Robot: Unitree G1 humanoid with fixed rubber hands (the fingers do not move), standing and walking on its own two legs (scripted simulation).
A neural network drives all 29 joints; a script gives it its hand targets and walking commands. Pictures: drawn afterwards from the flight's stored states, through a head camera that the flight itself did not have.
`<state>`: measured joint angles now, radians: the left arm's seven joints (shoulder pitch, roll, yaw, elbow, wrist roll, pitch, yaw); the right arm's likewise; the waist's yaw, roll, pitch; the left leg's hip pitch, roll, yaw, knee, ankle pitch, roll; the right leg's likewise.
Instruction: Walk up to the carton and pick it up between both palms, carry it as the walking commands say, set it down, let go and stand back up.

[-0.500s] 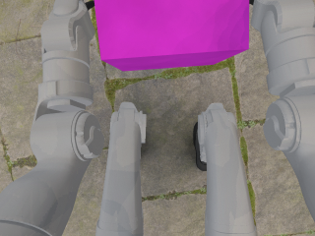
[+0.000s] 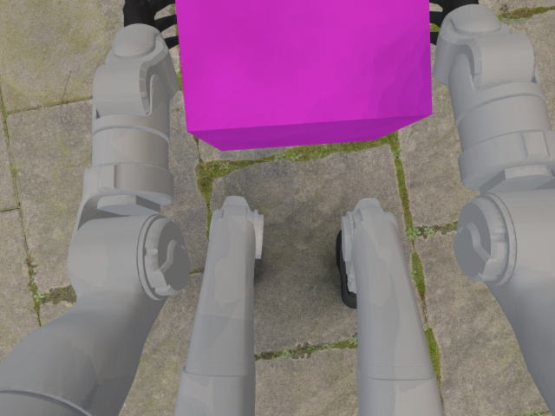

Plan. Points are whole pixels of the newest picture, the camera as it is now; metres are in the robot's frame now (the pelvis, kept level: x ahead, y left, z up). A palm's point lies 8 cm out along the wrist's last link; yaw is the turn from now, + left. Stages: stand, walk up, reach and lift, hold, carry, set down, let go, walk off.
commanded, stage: reach and lift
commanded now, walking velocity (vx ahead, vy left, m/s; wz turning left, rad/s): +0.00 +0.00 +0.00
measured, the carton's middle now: (296, 44) +0.56 +0.01 -0.12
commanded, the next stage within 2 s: none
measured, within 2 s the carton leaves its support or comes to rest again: neither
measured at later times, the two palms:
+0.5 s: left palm (117, 18) +0.50 +0.18 +0.03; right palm (500, 3) +0.52 -0.16 +0.03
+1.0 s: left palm out of the picture +0.48 +0.17 +0.16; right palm out of the picture +0.50 -0.16 +0.16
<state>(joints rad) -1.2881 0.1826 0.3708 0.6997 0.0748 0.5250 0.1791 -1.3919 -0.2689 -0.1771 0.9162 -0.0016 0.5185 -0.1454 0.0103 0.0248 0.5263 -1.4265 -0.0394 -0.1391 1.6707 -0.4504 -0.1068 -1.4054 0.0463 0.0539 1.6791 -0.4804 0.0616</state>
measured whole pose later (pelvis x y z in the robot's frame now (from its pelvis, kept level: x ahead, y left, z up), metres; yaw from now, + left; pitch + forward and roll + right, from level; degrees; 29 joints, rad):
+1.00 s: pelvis +0.06 -0.01 +0.13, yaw +0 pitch +16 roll +0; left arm -0.84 0.01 0.47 0.75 0.19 0.48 0.15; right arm -0.95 -0.09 -0.26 0.94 -0.16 0.48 -0.12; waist 0.01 0.02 -0.07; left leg -1.07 -0.03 -0.14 1.16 -0.38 -0.09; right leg -1.06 0.04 0.07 1.18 -0.40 0.04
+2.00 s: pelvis +0.11 +0.00 +0.21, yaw +0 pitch -6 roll -1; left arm -0.49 -0.04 0.33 0.62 0.21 0.67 0.13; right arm -0.52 0.01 -0.20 0.77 -0.17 0.63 -0.10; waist 0.01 0.02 -0.12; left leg -0.30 0.00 -0.14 0.70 -0.30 -0.06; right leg -0.28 0.03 0.07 0.68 -0.31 0.03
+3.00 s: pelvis +0.13 +0.01 +0.23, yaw +1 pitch -10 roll -1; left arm -0.41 -0.04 0.24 0.57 0.22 0.74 0.06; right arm -0.40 0.01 -0.22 0.63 -0.20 0.74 -0.05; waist 0.01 0.02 -0.11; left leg -0.10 0.00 -0.14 0.52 -0.25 -0.04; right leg -0.05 0.01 0.07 0.45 -0.23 0.03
